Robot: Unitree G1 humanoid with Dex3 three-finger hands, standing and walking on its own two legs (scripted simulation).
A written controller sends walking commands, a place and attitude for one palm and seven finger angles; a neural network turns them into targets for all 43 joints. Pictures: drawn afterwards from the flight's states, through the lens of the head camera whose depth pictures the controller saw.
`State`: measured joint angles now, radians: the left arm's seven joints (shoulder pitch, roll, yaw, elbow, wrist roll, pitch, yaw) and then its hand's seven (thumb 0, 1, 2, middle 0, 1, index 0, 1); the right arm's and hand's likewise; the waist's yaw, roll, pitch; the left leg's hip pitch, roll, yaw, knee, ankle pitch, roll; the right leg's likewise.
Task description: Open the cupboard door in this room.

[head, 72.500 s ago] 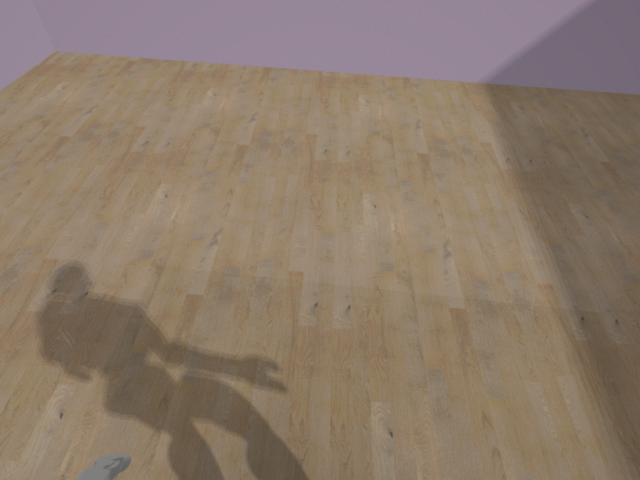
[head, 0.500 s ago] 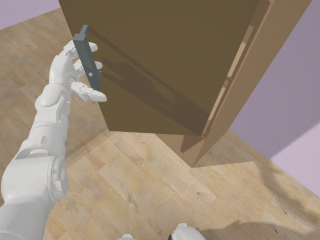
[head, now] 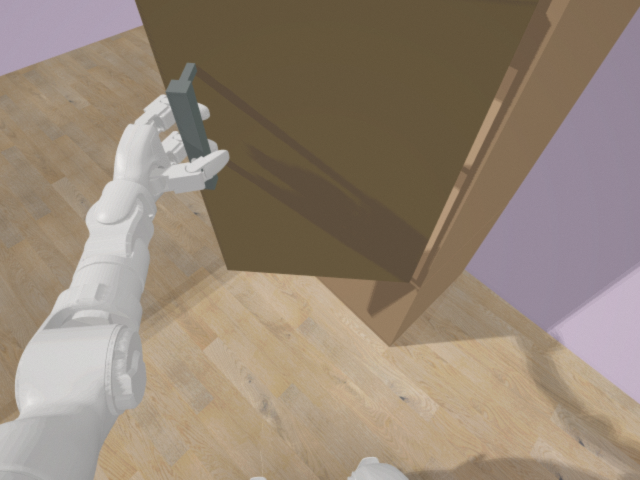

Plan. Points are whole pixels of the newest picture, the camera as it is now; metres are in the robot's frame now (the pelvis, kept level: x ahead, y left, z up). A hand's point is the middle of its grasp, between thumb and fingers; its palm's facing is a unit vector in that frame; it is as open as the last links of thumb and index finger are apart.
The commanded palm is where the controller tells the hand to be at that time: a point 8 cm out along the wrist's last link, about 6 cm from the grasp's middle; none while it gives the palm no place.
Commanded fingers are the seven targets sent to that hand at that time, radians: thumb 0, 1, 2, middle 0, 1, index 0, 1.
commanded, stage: close the thumb around the handle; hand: left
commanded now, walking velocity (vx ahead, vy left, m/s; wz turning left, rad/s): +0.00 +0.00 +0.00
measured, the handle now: (199, 130) +0.54 +0.14 +0.12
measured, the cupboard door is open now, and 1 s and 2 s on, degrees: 43 70 81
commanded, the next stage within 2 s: pull the door open along its arc in 0.24 s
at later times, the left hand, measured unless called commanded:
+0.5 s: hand (206, 164) +0.48 +0.12 +0.12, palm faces -0.12 -0.99 -0.01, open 6.0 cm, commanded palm +0.44 +0.18 +0.12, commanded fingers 0.00 0.90 0.90 -0.40 -1.35 -0.40 -1.35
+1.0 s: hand (235, 277) +0.31 +0.07 +0.12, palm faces +0.11 -0.99 +0.08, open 6.4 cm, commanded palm +0.26 +0.14 +0.12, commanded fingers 0.00 0.90 0.90 -0.40 -1.35 -0.40 -1.35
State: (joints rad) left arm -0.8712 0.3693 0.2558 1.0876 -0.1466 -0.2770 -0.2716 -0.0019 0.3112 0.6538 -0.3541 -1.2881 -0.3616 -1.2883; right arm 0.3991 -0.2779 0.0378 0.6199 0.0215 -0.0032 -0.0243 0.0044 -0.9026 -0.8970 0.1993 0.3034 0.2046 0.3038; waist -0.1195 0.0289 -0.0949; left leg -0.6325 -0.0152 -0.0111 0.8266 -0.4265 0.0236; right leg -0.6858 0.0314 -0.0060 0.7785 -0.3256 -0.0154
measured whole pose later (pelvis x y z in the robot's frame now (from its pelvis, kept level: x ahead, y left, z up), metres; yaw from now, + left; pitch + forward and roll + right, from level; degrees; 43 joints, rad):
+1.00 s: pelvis +0.01 -0.02 +0.01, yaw +0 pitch +5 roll +1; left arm 0.06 -0.01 -0.07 -0.04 -0.12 -0.04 0.17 0.02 0.66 0.74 -0.32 -1.33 -0.32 -1.28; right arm 0.21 -0.22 0.02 0.50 0.02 0.01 0.02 0.01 -0.90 -0.90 0.20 0.30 0.20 0.30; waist 0.00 0.05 -0.10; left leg -0.38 -0.02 0.00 0.70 -0.41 0.00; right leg -0.47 0.03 0.00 0.72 -0.34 -0.03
